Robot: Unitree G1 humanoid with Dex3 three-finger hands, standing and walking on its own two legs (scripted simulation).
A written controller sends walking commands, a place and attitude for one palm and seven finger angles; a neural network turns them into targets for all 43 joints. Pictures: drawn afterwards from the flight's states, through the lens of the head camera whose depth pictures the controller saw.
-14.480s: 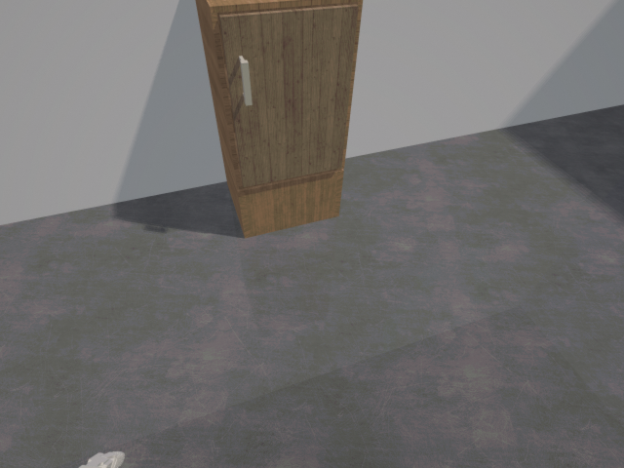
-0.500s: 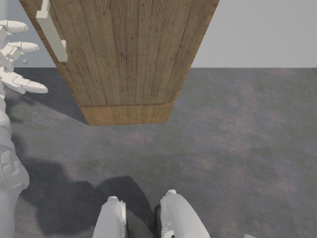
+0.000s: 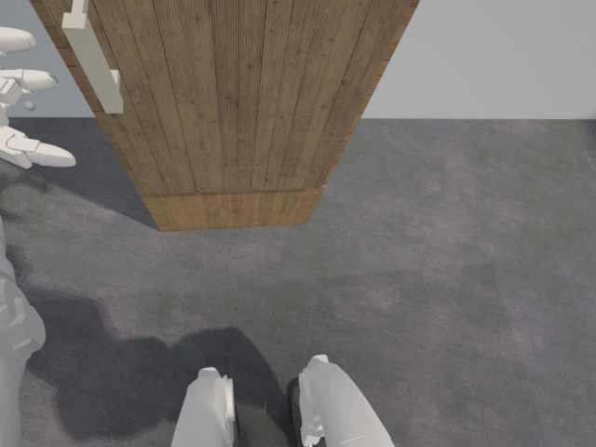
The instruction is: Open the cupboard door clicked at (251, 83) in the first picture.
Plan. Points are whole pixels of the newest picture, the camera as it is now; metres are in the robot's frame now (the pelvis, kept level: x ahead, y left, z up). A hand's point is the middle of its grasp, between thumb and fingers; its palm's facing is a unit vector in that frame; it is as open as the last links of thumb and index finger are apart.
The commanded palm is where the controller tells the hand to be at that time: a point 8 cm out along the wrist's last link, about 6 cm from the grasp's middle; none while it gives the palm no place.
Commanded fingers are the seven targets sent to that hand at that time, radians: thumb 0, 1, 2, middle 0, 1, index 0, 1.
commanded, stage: move the hooked fingers beside the handle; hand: left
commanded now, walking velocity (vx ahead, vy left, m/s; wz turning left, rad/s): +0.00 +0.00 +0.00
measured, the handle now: (98, 56) +0.58 +0.20 +0.07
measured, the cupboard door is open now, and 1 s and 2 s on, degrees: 0 0 0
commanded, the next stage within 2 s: slide the fingers in behind the handle in 0.46 s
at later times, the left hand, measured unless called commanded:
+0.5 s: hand (36, 104) +0.51 +0.26 +0.06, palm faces +0.03 -1.00 -0.01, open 14.0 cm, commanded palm +0.50 +0.29 +0.05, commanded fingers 0.00 -0.50 0.30 -0.30 -1.20 -0.30 -1.20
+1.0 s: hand (68, 99) +0.52 +0.23 +0.06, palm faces +0.02 -1.00 -0.01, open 14.0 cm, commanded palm +0.50 +0.26 +0.06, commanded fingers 0.00 -0.50 0.30 -0.30 -1.20 -0.30 -1.20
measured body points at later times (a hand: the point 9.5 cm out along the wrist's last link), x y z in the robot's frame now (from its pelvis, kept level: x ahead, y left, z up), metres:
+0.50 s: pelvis +0.00 +0.00 +0.00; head +0.17 +0.05 +0.42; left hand +0.51 +0.32 +0.06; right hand +0.02 -0.26 -0.10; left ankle +0.01 +0.08 -0.63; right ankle +0.03 -0.12 -0.63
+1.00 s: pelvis +0.00 -0.01 +0.00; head +0.16 +0.03 +0.42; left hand +0.51 +0.28 +0.07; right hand +0.01 -0.27 -0.10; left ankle +0.01 +0.08 -0.63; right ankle +0.03 -0.12 -0.63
